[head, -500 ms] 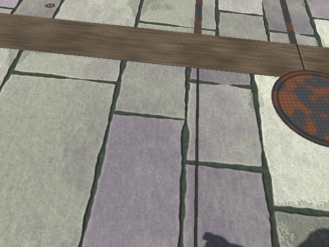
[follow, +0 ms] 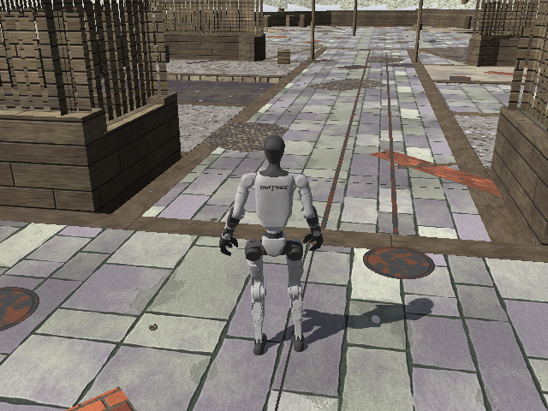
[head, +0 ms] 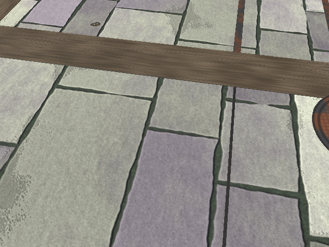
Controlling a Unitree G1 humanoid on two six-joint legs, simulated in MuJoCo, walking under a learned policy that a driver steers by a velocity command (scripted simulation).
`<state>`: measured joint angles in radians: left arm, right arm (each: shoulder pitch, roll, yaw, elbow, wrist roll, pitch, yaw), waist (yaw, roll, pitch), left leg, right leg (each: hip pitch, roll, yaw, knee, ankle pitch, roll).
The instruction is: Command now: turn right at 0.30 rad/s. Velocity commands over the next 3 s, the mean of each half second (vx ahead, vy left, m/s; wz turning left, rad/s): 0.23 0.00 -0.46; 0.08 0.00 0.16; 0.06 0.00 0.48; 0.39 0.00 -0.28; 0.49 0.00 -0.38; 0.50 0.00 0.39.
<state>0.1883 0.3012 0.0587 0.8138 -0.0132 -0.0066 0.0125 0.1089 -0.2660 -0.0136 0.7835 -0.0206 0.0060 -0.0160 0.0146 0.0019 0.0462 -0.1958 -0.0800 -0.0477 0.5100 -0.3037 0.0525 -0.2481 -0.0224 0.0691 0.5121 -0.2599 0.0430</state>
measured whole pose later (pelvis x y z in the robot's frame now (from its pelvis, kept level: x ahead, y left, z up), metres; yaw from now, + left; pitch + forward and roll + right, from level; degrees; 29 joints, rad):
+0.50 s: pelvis +0.12 -0.10 -0.02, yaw -17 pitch +2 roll +1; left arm 0.04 0.32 0.05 0.60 -0.01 -0.03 -0.04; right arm 0.35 -0.33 -0.07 0.80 0.00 -0.04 -0.02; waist -0.08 -0.02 0.08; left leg -0.12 0.08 0.10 0.83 -0.56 -0.06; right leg -0.51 0.01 -0.03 0.64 -0.15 -0.07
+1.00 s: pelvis +0.22 -0.12 +0.00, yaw -8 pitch +2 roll -2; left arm 0.12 0.30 0.07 0.77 0.00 0.02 0.02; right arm 0.17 -0.30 -0.06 0.69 0.02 0.04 0.00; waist 0.01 0.00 0.06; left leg -0.37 0.07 0.02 0.70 -0.37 -0.05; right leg -0.20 -0.01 -0.18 0.42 -0.25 -0.04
